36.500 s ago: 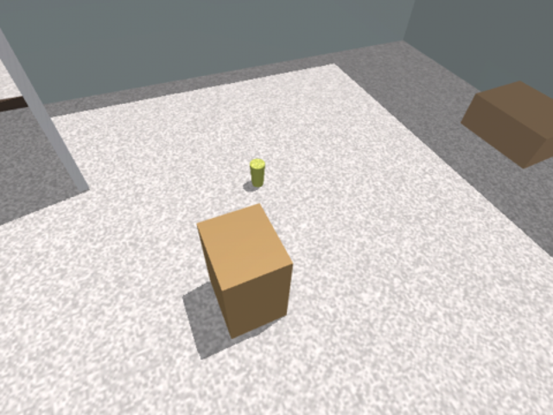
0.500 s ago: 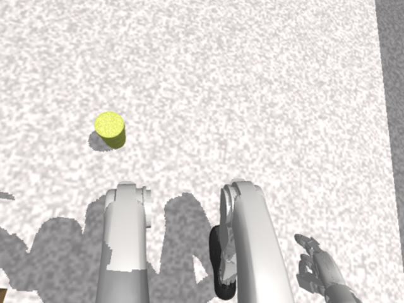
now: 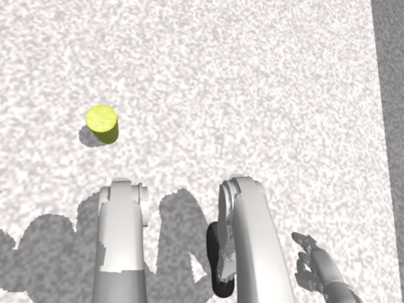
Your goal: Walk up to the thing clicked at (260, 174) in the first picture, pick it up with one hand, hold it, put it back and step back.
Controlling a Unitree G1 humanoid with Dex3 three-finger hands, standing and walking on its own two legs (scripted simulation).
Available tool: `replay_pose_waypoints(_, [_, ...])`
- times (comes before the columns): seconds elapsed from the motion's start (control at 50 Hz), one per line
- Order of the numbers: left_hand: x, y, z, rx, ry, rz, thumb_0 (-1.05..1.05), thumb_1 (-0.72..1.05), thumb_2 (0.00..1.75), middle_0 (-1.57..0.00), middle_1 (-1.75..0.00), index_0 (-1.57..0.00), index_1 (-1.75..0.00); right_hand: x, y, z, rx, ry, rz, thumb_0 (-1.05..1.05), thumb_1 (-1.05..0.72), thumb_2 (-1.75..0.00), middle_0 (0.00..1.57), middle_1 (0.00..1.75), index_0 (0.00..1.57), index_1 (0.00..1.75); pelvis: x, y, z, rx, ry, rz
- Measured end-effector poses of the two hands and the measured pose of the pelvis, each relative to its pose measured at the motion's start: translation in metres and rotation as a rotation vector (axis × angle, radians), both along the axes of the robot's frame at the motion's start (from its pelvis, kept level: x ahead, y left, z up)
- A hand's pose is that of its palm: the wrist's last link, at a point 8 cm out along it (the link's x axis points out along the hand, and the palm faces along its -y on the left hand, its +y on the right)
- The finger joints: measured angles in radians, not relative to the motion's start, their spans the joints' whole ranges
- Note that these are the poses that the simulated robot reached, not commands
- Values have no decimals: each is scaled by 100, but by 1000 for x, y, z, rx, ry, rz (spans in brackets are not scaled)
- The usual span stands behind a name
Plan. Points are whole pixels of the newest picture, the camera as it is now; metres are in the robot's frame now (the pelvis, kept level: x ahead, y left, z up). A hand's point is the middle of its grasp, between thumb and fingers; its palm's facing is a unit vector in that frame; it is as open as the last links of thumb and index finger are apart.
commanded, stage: approach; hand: left
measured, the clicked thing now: (105, 127) +0.50 +0.22 -0.30
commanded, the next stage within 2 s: close in in 0.44 s
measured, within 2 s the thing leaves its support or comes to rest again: neither
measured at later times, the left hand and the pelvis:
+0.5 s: hand (43, 128) +0.44 +0.32 -0.18, palm faces +0.07 -1.00 +0.03, open 17.3 cm; pelvis -0.01 +0.01 -0.07, yaw -5 degrees
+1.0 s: hand (90, 133) +0.46 +0.24 -0.25, palm faces +0.11 -0.99 +0.02, open 17.4 cm; pelvis -0.01 +0.03 -0.09, yaw -9 degrees
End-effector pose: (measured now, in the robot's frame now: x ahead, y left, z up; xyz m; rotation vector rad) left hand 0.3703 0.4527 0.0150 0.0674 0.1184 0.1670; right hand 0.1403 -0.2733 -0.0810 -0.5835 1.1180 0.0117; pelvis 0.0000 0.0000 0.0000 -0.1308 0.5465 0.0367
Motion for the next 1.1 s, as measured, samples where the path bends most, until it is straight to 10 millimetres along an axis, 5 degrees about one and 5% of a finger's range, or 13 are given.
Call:
replay_pose_waypoints(0.1, [5,-1,-16,-20,-31,4,-1,-49,6,-6,-9,-4,-9,1,0,-4,-9,9,31,0,-90,-90,21,30,20,30,0,0,-7,-6,-6,-7])
replay_pose_waypoints(0.2, [14,-13,-55,-57,-35,-9,-1,-52,3,-7,-9,-5,-9,1,1,-11,-33,27,71,0,-90,-90,21,30,20,30,-1,2,-21,-19,-26,-17])
replay_pose_waypoints(0.38, [30,-55,-150,-106,-1,-57,-1,-51,3,-7,-9,-5,-9,-7,4,-27,-101,113,148,0,-89,-89,21,30,20,30,-3,5,-52,-53,-99,-37])
replay_pose_waypoints(0.62, [56,-110,-226,-116,21,-106,-1,-52,4,-7,-9,-5,-9,-24,14,-35,-188,215,231,0,-92,-90,21,30,20,30,-8,13,-77,-111,-196,-68])
replay_pose_waypoints(0.84, [67,-148,-261,-125,-21,-47,-1,-57,1,-7,-9,-6,-8,-44,27,-30,-237,313,286,0,-94,-90,21,30,20,30,-12,22,-84,-168,-261,-89])
replay_pose_waypoints(1.1, [68,-172,-271,-91,-36,-50,-1,-50,4,-5,-7,-4,-6,-55,30,-25,-278,379,309,0,-93,-90,21,30,20,30,-16,27,-87,-195,-293,-99])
